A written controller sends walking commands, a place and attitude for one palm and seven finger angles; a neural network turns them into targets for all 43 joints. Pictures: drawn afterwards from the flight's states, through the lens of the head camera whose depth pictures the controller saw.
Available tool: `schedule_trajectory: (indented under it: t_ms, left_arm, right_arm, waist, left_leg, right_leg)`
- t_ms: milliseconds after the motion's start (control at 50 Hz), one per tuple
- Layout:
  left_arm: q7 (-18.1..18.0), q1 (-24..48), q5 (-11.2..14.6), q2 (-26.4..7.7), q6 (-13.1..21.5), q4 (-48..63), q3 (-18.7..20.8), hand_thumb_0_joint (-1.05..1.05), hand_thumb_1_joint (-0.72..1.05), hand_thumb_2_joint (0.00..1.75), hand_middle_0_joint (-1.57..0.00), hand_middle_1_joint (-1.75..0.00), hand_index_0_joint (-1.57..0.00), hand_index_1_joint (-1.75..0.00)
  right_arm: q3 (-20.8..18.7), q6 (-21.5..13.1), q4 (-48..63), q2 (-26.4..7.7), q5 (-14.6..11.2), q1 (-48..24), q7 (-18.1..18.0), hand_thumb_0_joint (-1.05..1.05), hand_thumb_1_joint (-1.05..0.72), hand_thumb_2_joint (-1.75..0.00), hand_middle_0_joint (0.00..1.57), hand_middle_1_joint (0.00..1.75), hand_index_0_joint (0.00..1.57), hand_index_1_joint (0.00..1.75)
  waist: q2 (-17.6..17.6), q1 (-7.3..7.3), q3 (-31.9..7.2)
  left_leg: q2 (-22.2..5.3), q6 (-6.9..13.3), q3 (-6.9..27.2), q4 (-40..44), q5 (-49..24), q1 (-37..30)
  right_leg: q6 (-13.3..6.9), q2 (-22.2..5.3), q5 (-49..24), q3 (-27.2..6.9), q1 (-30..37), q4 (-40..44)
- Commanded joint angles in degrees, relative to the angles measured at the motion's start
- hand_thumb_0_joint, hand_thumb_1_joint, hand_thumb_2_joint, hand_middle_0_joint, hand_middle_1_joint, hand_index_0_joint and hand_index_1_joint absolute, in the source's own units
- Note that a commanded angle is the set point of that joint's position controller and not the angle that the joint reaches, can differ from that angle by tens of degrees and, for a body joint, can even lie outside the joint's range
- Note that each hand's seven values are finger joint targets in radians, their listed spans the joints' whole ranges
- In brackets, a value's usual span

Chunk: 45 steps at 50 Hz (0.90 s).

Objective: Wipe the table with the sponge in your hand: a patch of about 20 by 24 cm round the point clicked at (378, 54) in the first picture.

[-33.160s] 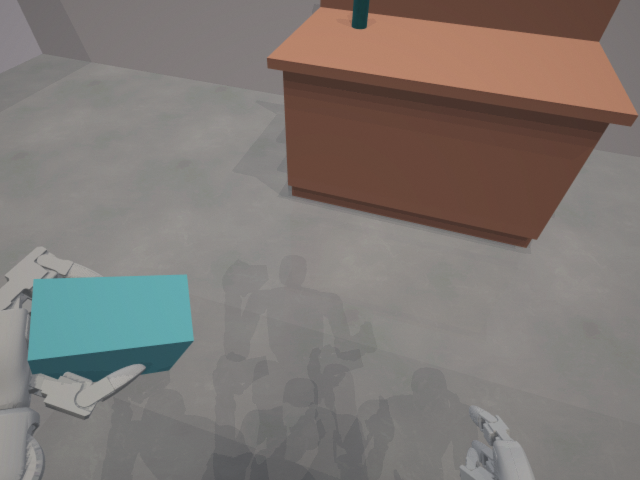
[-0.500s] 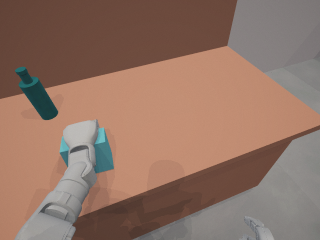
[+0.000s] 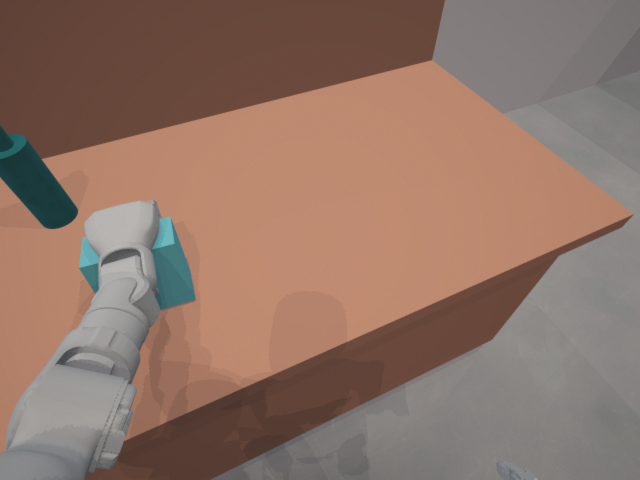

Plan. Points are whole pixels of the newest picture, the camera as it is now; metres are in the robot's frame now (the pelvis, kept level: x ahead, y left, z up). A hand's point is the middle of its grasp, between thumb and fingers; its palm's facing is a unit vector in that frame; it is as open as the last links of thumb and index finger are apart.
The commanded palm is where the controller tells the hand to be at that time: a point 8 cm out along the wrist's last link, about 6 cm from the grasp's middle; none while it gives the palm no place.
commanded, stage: wipe forward along the middle lane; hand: left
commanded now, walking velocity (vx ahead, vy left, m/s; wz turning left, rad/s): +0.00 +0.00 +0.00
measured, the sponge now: (146, 279) +0.40 +0.27 -0.02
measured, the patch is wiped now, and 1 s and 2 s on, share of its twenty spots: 0.95 0.95 0.95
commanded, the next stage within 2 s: slide back across to the first lane in 0.52 s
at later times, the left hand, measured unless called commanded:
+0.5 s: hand (131, 226) +0.47 +0.30 +0.03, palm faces -0.12 +0.01 -0.99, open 10.6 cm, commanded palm +0.45 +0.28 +0.06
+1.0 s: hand (107, 221) +0.47 +0.33 +0.04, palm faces -0.10 -0.03 -0.99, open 10.6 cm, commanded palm +0.44 +0.33 +0.08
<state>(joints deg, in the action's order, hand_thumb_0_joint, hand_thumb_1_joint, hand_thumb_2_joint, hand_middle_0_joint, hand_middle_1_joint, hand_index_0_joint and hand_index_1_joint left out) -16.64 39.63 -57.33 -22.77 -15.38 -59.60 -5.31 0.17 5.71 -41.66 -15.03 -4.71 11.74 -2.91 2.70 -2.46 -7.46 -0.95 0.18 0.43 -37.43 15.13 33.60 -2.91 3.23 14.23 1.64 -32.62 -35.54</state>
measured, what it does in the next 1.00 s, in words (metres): stands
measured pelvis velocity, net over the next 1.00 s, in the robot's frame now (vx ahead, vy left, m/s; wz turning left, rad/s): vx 0.03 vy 0.03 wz -0.02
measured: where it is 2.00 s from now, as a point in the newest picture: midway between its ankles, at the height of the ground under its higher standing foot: outside the picture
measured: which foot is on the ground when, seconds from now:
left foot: down 0.00-1.00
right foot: down 0.00-1.00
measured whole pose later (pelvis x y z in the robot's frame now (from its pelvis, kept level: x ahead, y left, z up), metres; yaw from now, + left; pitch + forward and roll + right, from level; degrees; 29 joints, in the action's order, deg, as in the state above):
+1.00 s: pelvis +0.03 +0.03 +0.00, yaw -1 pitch +15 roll -2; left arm -14.8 44.7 -59.7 -30.1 -12.9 -63.9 0.9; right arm -0.1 6.2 -41.9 -14.9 -4.0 16.5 -0.5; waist 1.8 -5.3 -8.0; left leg -0.2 2.6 -1.1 -38.5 17.9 35.4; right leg -0.4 2.5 15.1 0.0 -33.3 -33.6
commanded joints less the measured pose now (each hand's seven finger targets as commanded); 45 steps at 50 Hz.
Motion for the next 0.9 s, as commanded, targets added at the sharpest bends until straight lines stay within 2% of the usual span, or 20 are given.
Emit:
schedule_trajectory:
  t_ms: [0, 20, 160, 220, 260, 320, 360, 400, 420, 480, 520, 580, 600, 620, 680, 720, 780, 820, 860, 880]
  left_arm:
    - [-1.14, 17.23, -2.27, -13.77, -1.23, 2.03, 1.99, 0.0, 0.1, 1.3, -1.2, -1.6, -1.2, -1.6]
    - [-1.19, 18.49, -2.53, -15.95, -0.9, 2.13, 3.88, 0.0, 0.1, 1.3, -1.2, -1.6, -1.2, -1.6]
    - [-1.04, 19.07, -2.9, -13.08, -0.41, 0.32, 1.52, 0.0, 0.1, 1.3, -1.2, -1.6, -1.2, -1.6]
    - [-1.27, 21.62, -2.79, -15.43, -0.48, -0.43, 3.39, 0.0, 0.1, 1.3, -1.2, -1.6, -1.2, -1.6]
    - [-1.22, 23.67, -3.24, -12.42, -0.81, -1.69, 0.22, 0.0, 0.1, 1.3, -1.2, -1.6, -1.2, -1.6]
    - [-1.32, 24.35, -3.14, -15.25, -0.74, -2.41, 3.11, 0.0, 0.1, 1.3, -1.2, -1.6, -1.2, -1.6]
    - [-1.29, 25.22, -3.44, -12.79, -0.76, -3.06, 0.7, 0.0, 0.1, 1.3, -1.2, -1.6, -1.2, -1.6]
    - [-1.3, 27.25, -3.72, -13.12, -0.91, -4.13, 0.66, 0.0, 0.1, 1.3, -1.2, -1.6, -1.2, -1.6]
    - [-1.37, 27.18, -3.57, -14.24, -0.76, -4.35, 2.37, 0.0, 0.1, 1.3, -1.2, -1.6, -1.2, -1.6]
    - [-1.44, 27.34, -4.02, -12.41, -1.07, -5.3, 0.57, 0.0, 0.1, 1.3, -1.2, -1.6, -1.2, -1.6]
    - [-1.56, 29.3, -3.52, -14.95, -1.11, -5.53, 2.82, 0.0, 0.1, 1.3, -1.2, -1.6, -1.2, -1.6]
    - [-1.44, 30.85, -4.37, -16.25, -1.49, -7.07, 2.21, 0.0, 0.1, 1.3, -1.2, -1.6, -1.2, -1.6]
    - [-1.37, 30.19, -4.68, -15.79, -1.54, -7.51, 2.01, 0.0, 0.1, 1.3, -1.2, -1.6, -1.2, -1.6]
    - [-1.16, 29.28, -4.17, -16.34, -1.26, -6.73, 3.3, 0.0, 0.1, 1.3, -1.2, -1.6, -1.2, -1.6]
    - [-0.54, 28.12, -4.97, -19.12, -0.92, -4.99, 4.17, 0.0, 0.1, 1.3, -1.2, -1.6, -1.2, -1.6]
    - [-0.35, 26.84, -4.54, -20.93, -0.15, -2.35, 6.38, 0.0, 0.1, 1.3, -1.2, -1.6, -1.2, -1.6]
    - [-0.37, 23.96, -4.89, -22.9, 0.05, -1.15, 7.23, 0.0, 0.1, 1.3, -1.2, -1.6, -1.2, -1.6]
    - [-0.27, 24.32, -4.51, -24.39, 0.28, 1.28, 8.37, 0.0, 0.1, 1.3, -1.2, -1.6, -1.2, -1.6]
    - [-0.16, 21.76, -4.75, -25.84, -0.06, 0.77, 8.89, 0.0, 0.1, 1.3, -1.2, -1.6, -1.2, -1.6]
    - [0.12, 22.26, -4.79, -24.51, -0.16, 0.96, 7.47, 0.0, 0.1, 1.3, -1.2, -1.6, -1.2, -1.6]
  right_arm:
    - [-2.61, -1.93, 6.07, -7.66, 0.28, -0.88, -0.09, 0.0, -0.9, -0.9, 0.2, 0.3, 0.2, 0.3]
    - [-2.68, -1.96, 5.76, -7.94, 0.42, -0.65, -0.12, 0.0, -0.9, -0.9, 0.2, 0.3, 0.2, 0.3]
    - [-2.99, -1.93, 5.41, -7.86, 0.6, 1.75, 0.53, 0.0, -0.9, -0.9, 0.2, 0.3, 0.2, 0.3]
    - [-2.99, -1.85, 4.9, -8.16, 0.67, 2.12, 0.51, 0.0, -0.9, -0.9, 0.2, 0.3, 0.2, 0.3]
    - [-3.01, -1.9, 4.46, -8.11, 0.66, 2.71, 0.64, 0.0, -0.9, -0.9, 0.2, 0.3, 0.2, 0.3]
    - [-3.12, -2.0, 4.09, -8.41, 0.96, 3.49, 0.82, 0.0, -0.9, -0.9, 0.2, 0.3, 0.2, 0.3]
    - [-3.25, -1.99, 4.11, -8.25, 1.01, 4.44, 1.03, 0.0, -0.9, -0.9, 0.2, 0.3, 0.2, 0.3]
    - [-3.27, -1.97, 3.7, -8.48, 1.1, 4.82, 1.1, 0.0, -0.9, -0.9, 0.2, 0.3, 0.2, 0.3]
    - [-3.43, -2.07, 3.38, -8.55, 1.22, 4.87, 1.14, 0.0, -0.9, -0.9, 0.2, 0.3, 0.2, 0.3]
    - [-3.56, -1.92, 3.37, -8.45, 1.39, 5.79, 1.5, 0.0, -0.9, -0.9, 0.2, 0.3, 0.2, 0.3]
    - [-3.44, -1.97, 3.08, -8.71, 1.49, 5.76, 1.46, 0.0, -0.9, -0.9, 0.2, 0.3, 0.2, 0.3]
    - [-3.35, -1.84, 2.92, -9.06, 1.61, 7.02, 1.55, 0.0, -0.9, -0.9, 0.2, 0.3, 0.2, 0.3]
    - [-3.48, -1.88, 2.94, -8.95, 1.62, 7.05, 1.63, 0.0, -0.9, -0.9, 0.2, 0.3, 0.2, 0.3]
    - [-3.49, -1.99, 3.23, -8.86, 1.67, 6.92, 1.76, 0.0, -0.9, -0.9, 0.2, 0.3, 0.2, 0.3]
    - [-3.55, -1.52, 3.92, -8.99, 1.6, 7.41, 1.84, 0.0, -0.9, -0.9, 0.2, 0.3, 0.2, 0.3]
    - [-3.72, -1.52, 4.44, -8.85, 1.57, 6.95, 1.85, 0.0, -0.9, -0.9, 0.2, 0.3, 0.2, 0.3]
    - [-3.67, -1.13, 4.75, -9.1, 1.32, 6.87, 2.04, 0.0, -0.9, -0.9, 0.2, 0.3, 0.2, 0.3]
    - [-3.55, -1.1, 5.01, -9.06, 1.17, 5.72, 2.07, 0.0, -0.9, -0.9, 0.2, 0.3, 0.2, 0.3]
    - [-3.49, -0.85, 5.1, -9.31, 0.98, 5.69, 2.13, 0.0, -0.9, -0.9, 0.2, 0.3, 0.2, 0.3]
    - [-3.45, -0.87, 5.19, -9.26, 0.82, 5.27, 2.08, 0.0, -0.9, -0.9, 0.2, 0.3, 0.2, 0.3]
  waist:
    - [-5.71, -0.82, -12.13]
    - [-5.71, -0.79, -13.68]
    - [-4.23, -1.49, -15.14]
    - [-3.8, -1.61, -14.81]
    - [-2.93, -2.98, -13.04]
    - [-3.08, -2.03, -15.91]
    - [-2.61, -2.93, -16.32]
    - [-3.53, -3.77, -15.31]
    - [-3.5, -3.26, -16.29]
    - [-2.34, -3.69, -16.23]
    - [-2.52, -3.57, -16.8]
    - [-2.41, -4.32, -16.84]
    - [-2.4, -4.21, -16.97]
    - [-1.68, -3.03, -18.78]
    - [-1.09, -2.41, -20.55]
    - [-0.52, -1.14, -22.39]
    - [-1.55, -0.75, -20.38]
    - [0.47, -0.04, -20.4]
    - [-0.28, 0.14, -18.87]
    - [-0.47, -0.59, -17.44]
  left_leg:
    - [1.88, 2.61, -0.74, 3.26, 0.92, -2.66]
    - [1.71, 2.58, -0.42, 3.17, -0.29, -2.89]
    - [1.47, 2.64, -0.47, 2.37, -2.67, -3.99]
    - [1.18, 2.47, 0.09, 2.67, -3.16, -3.75]
    - [0.87, 2.46, 0.19, 2.56, -2.47, -4.5]
    - [0.72, 2.38, 0.56, 2.4, -4.34, -4.81]
    - [0.74, 2.45, 0.47, 1.71, -4.95, -5.32]
    - [0.43, 2.45, 0.73, 1.52, -4.47, -5.04]
    - [0.25, 2.43, 1.12, 1.3, -6.14, -5.31]
    - [0.3, 2.26, 1.01, 0.77, -6.59, -5.82]
    - [0.07, 2.32, 1.27, 0.87, -6.62, -5.27]
    - [0.24, 2.35, 1.17, 0.35, -5.73, -4.24]
    - [0.17, 2.34, 1.15, 0.19, -5.81, -4.38]
    - [0.18, 2.3, 1.35, 0.26, -7.69, -4.92]
    - [0.42, 2.3, 1.11, 0.28, -8.37, -5.72]
    - [0.41, 2.4, 1.14, 0.44, -10.73, -6.88]
    - [0.67, 2.47, 1.1, 1.26, -10.55, -6.97]
    - [0.67, 2.45, 1.1, 2.02, -11.44, -7.85]
    - [1.01, 2.58, 0.9, 2.6, -10.5, -7.71]
    - [1.03, 2.61, 0.78, 3.01, -9.69, -7.94]
  right_leg:
    - [1.18, -1.84, -2.1, -4.75, 8.24, 7.82]
    - [1.0, -1.66, -3.57, -4.84, 8.87, 7.35]
    - [0.91, -1.15, -6.56, -3.41, 7.1, 6.13]
    - [0.67, -0.95, -6.39, -2.97, 6.19, 5.82]
    - [0.77, -0.75, -4.49, -2.09, 2.96, 5.61]
    - [0.4, -0.52, -6.15, -2.05, 4.09, 4.95]
    - [0.56, -0.31, -6.5, -1.65, 2.89, 4.44]
    - [0.61, -0.22, -5.68, -1.47, 1.45, 4.39]
    - [0.32, -0.16, -7.15, -1.48, 1.67, 4.04]
    - [0.35, 0.05, -6.92, -0.97, 0.17, 3.59]
    - [0.24, 0.04, -7.0, -1.14, 0.48, 3.49]
    - [0.46, 0.09, -6.17, -0.94, -0.24, 3.12]
    - [0.42, 0.11, -6.04, -0.92, -0.49, 3.03]
    - [0.11, 0.13, -7.75, -1.05, 0.95, 2.78]
    - [0.25, 0.15, -8.58, -1.12, 2.83, 2.64]
    - [0.01, 0.12, -10.93, -1.39, 5.18, 2.64]
    - [0.15, 0.13, -11.04, -1.18, 6.55, 3.46]
    - [-0.09, -0.05, -11.69, -1.44, 7.8, 3.72]
    - [0.08, -0.07, -11.02, -1.38, 8.75, 4.48]
    - [0.19, -0.1, -10.3, -1.38, 8.17, 5.04]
